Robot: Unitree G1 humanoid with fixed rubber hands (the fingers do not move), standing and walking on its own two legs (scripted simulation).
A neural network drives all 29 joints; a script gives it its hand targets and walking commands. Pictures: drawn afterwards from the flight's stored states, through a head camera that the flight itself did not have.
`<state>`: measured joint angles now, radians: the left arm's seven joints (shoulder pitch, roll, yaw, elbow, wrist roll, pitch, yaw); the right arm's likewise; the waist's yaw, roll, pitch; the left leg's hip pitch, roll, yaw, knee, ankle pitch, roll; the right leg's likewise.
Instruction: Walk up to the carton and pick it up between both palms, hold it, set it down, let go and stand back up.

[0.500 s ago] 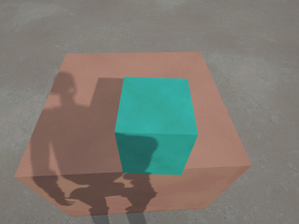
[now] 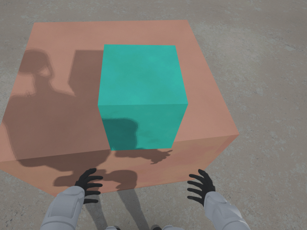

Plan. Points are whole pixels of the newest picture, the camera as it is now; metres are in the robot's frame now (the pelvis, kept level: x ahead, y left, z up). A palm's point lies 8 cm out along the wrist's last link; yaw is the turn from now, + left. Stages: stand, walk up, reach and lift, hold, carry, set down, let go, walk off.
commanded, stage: reach and lift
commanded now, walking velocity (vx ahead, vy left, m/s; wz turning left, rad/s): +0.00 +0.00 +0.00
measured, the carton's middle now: (141, 101) +0.47 +0.02 +0.00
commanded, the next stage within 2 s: none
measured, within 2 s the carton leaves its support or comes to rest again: neither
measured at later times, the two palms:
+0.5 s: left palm (55, 221) +0.16 +0.23 -0.08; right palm (220, 221) +0.15 -0.18 -0.08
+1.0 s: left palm (61, 210) +0.19 +0.22 -0.07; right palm (223, 208) +0.18 -0.19 -0.06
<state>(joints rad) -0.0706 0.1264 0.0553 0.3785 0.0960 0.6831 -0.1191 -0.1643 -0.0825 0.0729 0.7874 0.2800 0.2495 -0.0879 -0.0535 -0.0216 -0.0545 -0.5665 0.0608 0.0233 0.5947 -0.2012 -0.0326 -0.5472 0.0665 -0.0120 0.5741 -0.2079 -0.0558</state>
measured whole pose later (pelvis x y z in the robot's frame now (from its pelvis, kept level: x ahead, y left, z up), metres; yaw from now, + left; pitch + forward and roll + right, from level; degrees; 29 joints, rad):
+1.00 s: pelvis +0.03 +0.03 +0.02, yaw -2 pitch +1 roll -1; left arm 0.24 0.14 -0.11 0.47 -0.07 0.05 0.10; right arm 0.22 -0.16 -0.05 0.67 0.08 -0.13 0.08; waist 0.04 -0.03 -0.01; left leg -0.22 0.04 0.10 0.45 -0.25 0.00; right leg -0.22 0.03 0.03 0.42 -0.22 -0.01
